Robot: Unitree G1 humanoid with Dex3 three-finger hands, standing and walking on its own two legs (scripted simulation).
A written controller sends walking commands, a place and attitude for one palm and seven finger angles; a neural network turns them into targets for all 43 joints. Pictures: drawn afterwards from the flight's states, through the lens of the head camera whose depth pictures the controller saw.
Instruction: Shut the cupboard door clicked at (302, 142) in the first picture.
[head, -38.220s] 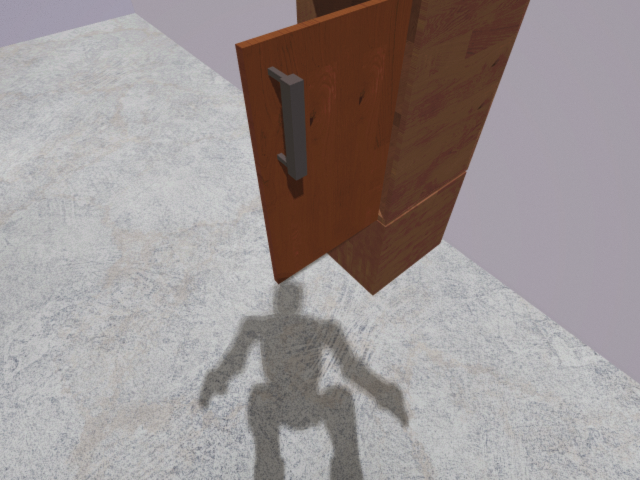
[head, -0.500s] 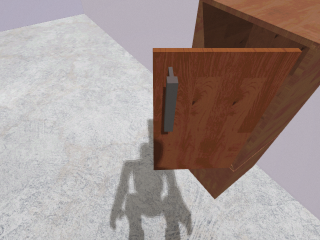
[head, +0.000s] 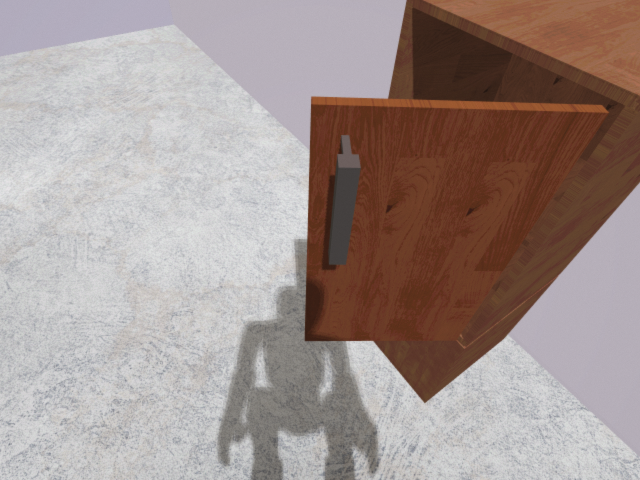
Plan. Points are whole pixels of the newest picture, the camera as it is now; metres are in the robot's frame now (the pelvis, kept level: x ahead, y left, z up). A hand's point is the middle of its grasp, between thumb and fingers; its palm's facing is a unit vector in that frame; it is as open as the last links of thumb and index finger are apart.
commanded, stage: shuffle to correct the standing spot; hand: left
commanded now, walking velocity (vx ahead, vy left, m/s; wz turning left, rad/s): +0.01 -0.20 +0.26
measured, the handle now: (341, 203) +0.44 +0.00 +0.12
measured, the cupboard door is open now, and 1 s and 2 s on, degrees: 57 57 57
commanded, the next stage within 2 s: come to a stop and stand still in 1.32 s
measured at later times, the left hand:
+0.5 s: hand out of the picture -0.03 +0.09 -0.19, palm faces +0.14 -0.98 -0.13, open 7.3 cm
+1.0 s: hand out of the picture +0.05 +0.08 -0.18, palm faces +0.07 -0.99 -0.15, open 7.3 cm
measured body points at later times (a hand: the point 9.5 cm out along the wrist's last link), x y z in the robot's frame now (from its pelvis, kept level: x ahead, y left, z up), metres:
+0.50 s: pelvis +0.01 -0.06 -0.01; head +0.04 -0.02 +0.44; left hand -0.04 +0.15 -0.18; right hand +0.03 -0.29 -0.16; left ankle -0.05 +0.04 -0.69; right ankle -0.03 -0.09 -0.74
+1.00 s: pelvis +0.00 -0.11 +0.01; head +0.05 -0.07 +0.45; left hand +0.04 +0.13 -0.17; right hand +0.01 -0.35 -0.13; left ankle -0.01 +0.02 -0.74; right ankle -0.02 -0.33 -0.67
